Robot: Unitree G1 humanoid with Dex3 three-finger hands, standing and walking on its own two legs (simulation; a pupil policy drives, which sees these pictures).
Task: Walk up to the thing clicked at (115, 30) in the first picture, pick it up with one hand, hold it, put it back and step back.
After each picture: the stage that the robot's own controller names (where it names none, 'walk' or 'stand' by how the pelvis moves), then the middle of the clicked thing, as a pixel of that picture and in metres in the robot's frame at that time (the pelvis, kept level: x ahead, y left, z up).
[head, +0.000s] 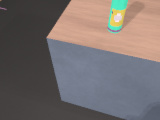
stand; (118, 7) +0.70 -0.15 +0.08
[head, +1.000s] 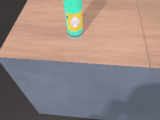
walk; (73, 10) +0.60 +0.08 +0.10
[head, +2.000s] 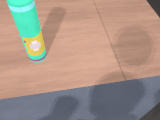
stand; (30, 32) +0.46 +0.20 +0.10
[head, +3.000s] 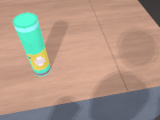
stand; (35, 48) +0.44 +0.19 +0.07
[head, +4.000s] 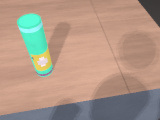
stand; (38, 49) +0.44 +0.18 +0.07
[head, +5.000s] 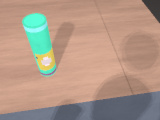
stand; (42, 49) +0.44 +0.16 +0.07
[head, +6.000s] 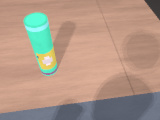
stand; (43, 48) +0.44 +0.16 +0.07
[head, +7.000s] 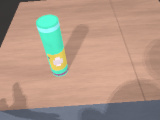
rise first; (54, 49) +0.44 +0.15 +0.08
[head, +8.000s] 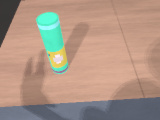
go down; (54, 46) +0.45 +0.15 +0.08
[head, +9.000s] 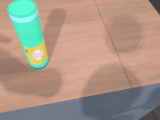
go down; (32, 40) +0.45 +0.14 +0.09
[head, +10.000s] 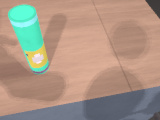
approach; (32, 45) +0.44 +0.15 +0.09
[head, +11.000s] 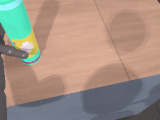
close in; (20, 32) +0.45 +0.16 +0.13
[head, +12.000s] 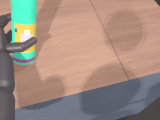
lift; (24, 24) +0.49 +0.15 +0.13
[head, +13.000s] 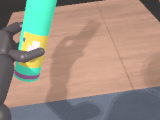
lift; (35, 34) +0.35 +0.14 +0.25
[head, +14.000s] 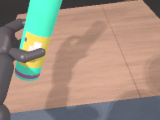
hold; (37, 34) +0.34 +0.13 +0.26
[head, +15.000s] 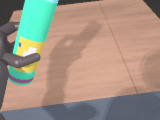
hold; (31, 38) +0.34 +0.14 +0.25
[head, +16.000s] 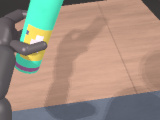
crouch; (38, 27) +0.35 +0.12 +0.27
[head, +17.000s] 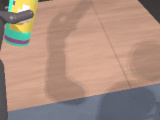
crouch; out of the picture +0.45 +0.15 +0.29
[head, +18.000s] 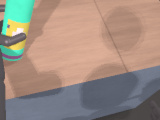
lower; (17, 20) +0.49 +0.16 +0.13
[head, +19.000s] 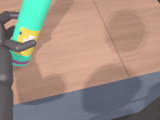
lower; (28, 27) +0.47 +0.14 +0.12
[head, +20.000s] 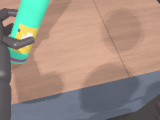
lower; (27, 24) +0.48 +0.14 +0.12
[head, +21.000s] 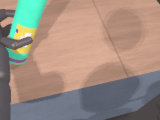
lower; (25, 25) +0.48 +0.15 +0.12
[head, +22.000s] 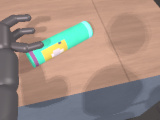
open; (60, 43) +0.49 +0.06 +0.03
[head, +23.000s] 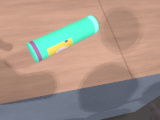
sink last; (64, 37) +0.48 +0.04 +0.04
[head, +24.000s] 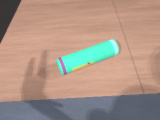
sink last; (87, 56) +0.47 +0.03 +0.01
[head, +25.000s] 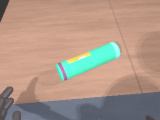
stand; (88, 60) +0.44 +0.02 +0.00
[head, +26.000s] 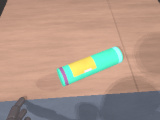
stand; (90, 65) +0.42 +0.00 +0.00
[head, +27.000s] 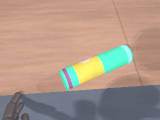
stand; (96, 66) +0.38 -0.01 +0.03
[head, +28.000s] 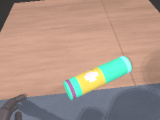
stand; (98, 76) +0.37 -0.03 +0.02
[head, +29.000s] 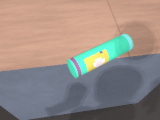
stand; (101, 54) +0.43 -0.07 +0.00
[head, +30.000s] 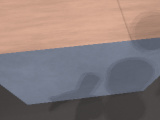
stand; out of the picture +0.15 -0.27 -0.62
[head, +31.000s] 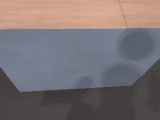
walk; out of the picture +0.13 -0.37 -0.72
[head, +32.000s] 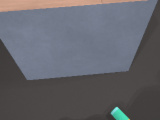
stand; out of the picture +0.37 -0.27 -0.72
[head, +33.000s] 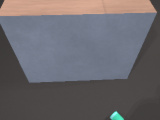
stand; out of the picture +0.39 -0.31 -0.75
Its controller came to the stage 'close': yes
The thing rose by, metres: 0.21
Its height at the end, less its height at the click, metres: -0.82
